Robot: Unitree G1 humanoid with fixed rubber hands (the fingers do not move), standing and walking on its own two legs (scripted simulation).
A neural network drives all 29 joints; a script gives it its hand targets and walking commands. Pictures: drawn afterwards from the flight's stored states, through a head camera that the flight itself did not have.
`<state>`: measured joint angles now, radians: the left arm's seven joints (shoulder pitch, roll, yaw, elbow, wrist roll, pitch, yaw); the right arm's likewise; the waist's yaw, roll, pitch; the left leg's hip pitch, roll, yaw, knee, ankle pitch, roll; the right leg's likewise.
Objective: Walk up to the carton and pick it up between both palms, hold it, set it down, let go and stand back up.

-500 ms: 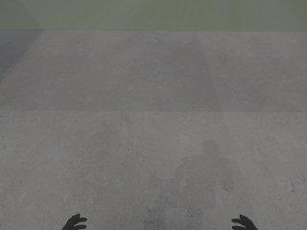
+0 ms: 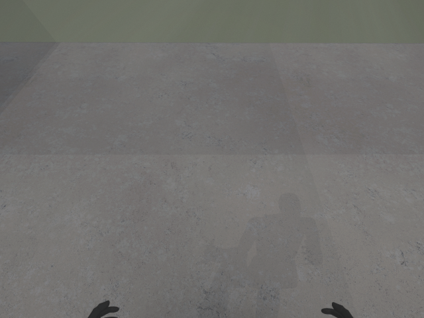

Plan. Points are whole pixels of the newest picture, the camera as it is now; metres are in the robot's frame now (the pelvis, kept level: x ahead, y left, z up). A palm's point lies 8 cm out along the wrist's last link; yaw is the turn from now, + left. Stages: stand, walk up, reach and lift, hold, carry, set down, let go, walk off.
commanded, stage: stand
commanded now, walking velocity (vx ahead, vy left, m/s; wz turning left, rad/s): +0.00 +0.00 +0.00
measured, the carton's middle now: out of the picture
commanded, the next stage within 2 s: walk up in 0.60 s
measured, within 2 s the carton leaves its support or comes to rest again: neither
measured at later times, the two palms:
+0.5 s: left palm out of the picture +0.10 +0.25 -0.10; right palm out of the picture +0.09 -0.25 -0.10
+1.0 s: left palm out of the picture +0.12 +0.25 -0.09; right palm out of the picture +0.08 -0.30 -0.10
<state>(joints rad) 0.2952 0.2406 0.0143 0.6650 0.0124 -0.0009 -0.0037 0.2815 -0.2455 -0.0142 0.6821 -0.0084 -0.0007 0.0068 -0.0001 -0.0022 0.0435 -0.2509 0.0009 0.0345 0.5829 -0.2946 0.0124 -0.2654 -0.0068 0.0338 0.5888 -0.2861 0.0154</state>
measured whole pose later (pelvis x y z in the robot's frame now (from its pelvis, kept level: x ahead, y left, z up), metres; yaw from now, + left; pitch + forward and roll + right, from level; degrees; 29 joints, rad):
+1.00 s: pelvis -0.02 -0.01 -0.01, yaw -11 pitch -3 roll +2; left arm 0.27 0.31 0.05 0.68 0.06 0.07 -0.05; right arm 0.13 -0.31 -0.04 0.70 -0.04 0.00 -0.03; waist 0.01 0.01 0.11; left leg -0.25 0.08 0.21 0.63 -0.32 0.05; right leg -0.48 -0.06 -0.01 1.01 -0.48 0.02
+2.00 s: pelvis -0.20 -0.05 -0.01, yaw -65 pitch -3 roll +2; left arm 0.28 0.26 0.05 0.80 0.03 0.05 -0.09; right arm 0.29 -0.37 -0.12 0.80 -0.02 0.03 -0.03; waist 0.07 0.08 0.01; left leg -0.48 0.18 0.10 0.99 -0.56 0.00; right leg -0.33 -0.05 0.05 0.74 -0.37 -0.01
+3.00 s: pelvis -0.42 -0.29 +0.00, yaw -112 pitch -2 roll -1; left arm 0.32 0.28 0.06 0.76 0.04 0.01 -0.05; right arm 0.30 -0.30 -0.04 0.64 -0.02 -0.04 0.01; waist 0.08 0.06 0.07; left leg -0.54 0.14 0.06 1.00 -0.39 0.02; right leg -0.24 0.10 0.04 0.60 -0.33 -0.07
